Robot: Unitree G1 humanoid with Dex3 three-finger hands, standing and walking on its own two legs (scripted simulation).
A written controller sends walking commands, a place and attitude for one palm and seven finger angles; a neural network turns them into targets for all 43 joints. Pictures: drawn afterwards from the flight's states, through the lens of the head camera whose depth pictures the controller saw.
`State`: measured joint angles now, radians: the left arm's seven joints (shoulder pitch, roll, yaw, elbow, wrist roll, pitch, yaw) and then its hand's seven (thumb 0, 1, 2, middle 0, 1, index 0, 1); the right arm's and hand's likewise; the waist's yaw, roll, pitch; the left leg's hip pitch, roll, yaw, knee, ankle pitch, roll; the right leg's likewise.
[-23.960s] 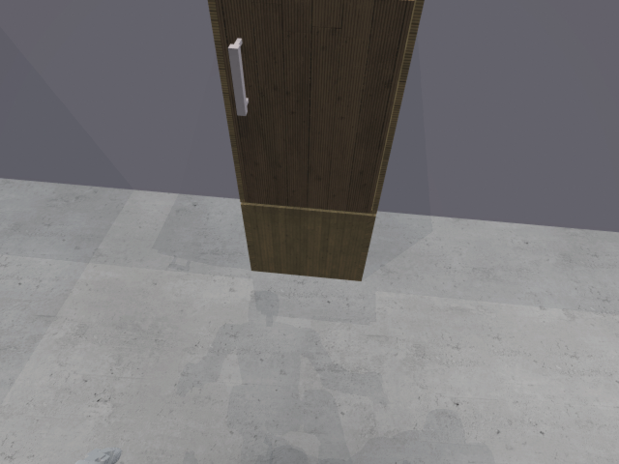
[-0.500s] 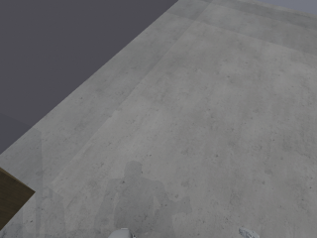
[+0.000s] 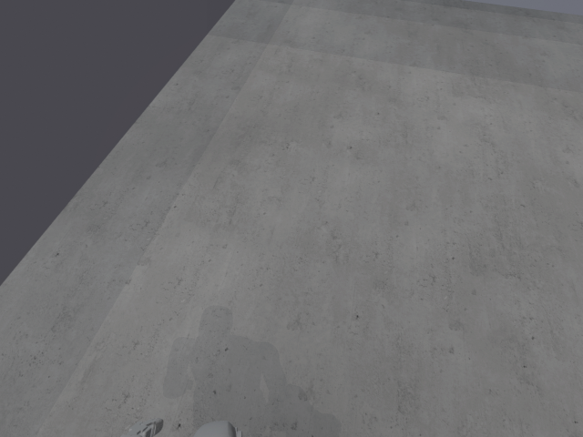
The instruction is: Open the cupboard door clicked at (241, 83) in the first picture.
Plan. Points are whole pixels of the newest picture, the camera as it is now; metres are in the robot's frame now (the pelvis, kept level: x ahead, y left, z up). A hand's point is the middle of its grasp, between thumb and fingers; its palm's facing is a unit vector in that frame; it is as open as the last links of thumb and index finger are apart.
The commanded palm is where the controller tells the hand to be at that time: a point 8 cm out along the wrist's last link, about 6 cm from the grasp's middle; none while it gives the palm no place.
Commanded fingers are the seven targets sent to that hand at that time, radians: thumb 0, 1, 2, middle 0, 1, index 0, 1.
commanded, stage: walk to a spot facing it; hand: left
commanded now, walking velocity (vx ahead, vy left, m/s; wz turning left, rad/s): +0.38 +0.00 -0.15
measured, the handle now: out of the picture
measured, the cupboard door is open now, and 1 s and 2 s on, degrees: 50 50 50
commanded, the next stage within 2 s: turn to face it in 0.56 s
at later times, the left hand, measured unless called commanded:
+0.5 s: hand (218, 309) +0.35 +0.14 -0.17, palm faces -0.03 -0.98 -0.20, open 7.4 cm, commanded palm none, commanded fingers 0.00 0.90 0.90 -0.20 -0.30 -0.20 -0.30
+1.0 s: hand (237, 230) +0.53 +0.13 -0.17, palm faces +0.11 -0.97 -0.21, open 7.4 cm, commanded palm none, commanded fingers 0.00 0.90 0.90 -0.20 -0.30 -0.20 -0.30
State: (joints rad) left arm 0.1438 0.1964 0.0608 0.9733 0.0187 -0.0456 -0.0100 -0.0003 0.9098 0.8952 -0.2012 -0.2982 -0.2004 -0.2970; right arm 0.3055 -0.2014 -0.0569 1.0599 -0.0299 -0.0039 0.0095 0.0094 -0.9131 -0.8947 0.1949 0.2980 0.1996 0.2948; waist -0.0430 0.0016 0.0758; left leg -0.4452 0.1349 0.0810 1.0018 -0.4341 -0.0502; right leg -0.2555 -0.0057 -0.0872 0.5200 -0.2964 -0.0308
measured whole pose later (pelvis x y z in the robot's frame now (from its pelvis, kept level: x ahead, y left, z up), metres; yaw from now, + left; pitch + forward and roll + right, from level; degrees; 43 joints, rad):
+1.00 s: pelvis +0.45 -0.07 -0.01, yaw +4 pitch +1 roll +1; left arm 0.15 0.18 0.06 0.97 0.01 -0.02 0.00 0.00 0.91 0.90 -0.20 -0.30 -0.20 -0.30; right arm 0.23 -0.19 -0.05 1.02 -0.02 0.02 -0.01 -0.01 -0.93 -0.89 0.20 0.30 0.20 0.30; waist 0.00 -0.01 0.05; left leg -0.35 0.02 0.00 0.61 -0.30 -0.03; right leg -0.32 -0.07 -0.07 0.60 -0.33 0.03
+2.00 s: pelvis +0.56 -0.11 +0.00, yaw +42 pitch +1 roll +0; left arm 0.17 0.25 0.06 0.91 0.01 0.07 0.01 0.01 0.91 0.89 -0.20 -0.30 -0.20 -0.30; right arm 0.13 -0.21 -0.05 0.87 -0.03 0.03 0.01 0.00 -0.91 -0.89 0.20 0.30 0.20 0.30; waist 0.01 -0.05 0.11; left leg -0.33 0.00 0.00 0.58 -0.28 0.01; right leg -0.47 -0.09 -0.05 1.07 -0.48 0.09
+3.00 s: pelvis +0.63 -0.13 +0.00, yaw +79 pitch +0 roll +2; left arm 0.20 0.21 0.04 0.87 0.02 0.02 0.02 0.00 0.91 0.90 -0.20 -0.30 -0.20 -0.30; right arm 0.14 -0.24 -0.08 0.91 -0.01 0.08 0.03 0.01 -0.91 -0.89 0.19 0.30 0.20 0.29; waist -0.01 -0.03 0.12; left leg -0.45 0.00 0.05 0.93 -0.47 -0.06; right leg -0.21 -0.11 -0.13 0.52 -0.31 0.02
